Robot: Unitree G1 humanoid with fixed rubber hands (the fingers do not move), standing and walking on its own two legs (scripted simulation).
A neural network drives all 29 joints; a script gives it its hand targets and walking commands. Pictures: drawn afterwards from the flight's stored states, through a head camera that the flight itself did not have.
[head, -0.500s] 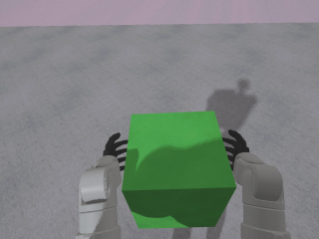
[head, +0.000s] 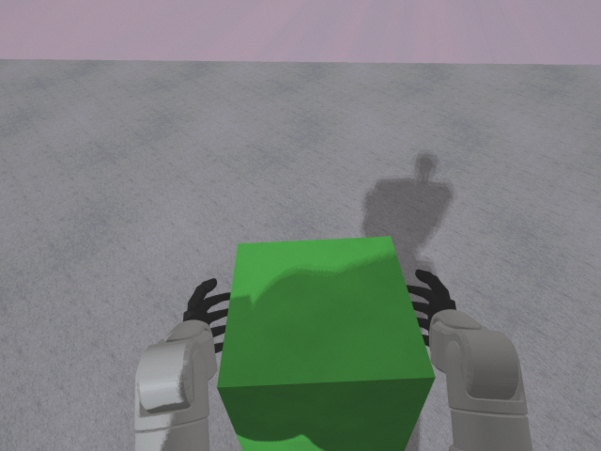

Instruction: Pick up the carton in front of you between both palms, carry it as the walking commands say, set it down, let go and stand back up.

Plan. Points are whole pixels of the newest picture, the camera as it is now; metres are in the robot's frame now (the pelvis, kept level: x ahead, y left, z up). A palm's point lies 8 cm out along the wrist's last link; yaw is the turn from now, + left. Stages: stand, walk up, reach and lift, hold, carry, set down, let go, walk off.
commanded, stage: carry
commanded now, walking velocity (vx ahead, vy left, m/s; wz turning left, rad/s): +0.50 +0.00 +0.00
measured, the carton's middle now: (319, 354) +0.27 +0.00 +0.00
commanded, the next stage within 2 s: none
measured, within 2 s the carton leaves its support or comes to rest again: neither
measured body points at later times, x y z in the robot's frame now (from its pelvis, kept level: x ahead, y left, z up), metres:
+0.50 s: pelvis +0.31 -0.05 +0.01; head +0.30 -0.06 +0.46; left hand +0.57 +0.12 +0.08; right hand +0.59 -0.18 +0.07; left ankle +0.21 +0.07 -0.65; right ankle +0.34 -0.13 -0.73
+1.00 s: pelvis +0.59 +0.01 +0.01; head +0.63 +0.02 +0.46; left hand +0.87 +0.16 +0.05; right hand +0.87 -0.14 +0.06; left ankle +0.65 +0.09 -0.73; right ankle +0.56 -0.11 -0.70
